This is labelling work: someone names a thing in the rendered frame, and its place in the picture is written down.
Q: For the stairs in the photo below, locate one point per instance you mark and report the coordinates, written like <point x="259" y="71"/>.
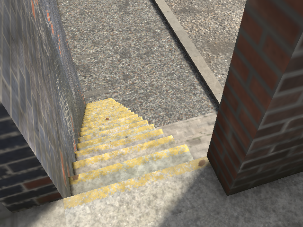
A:
<point x="116" y="145"/>

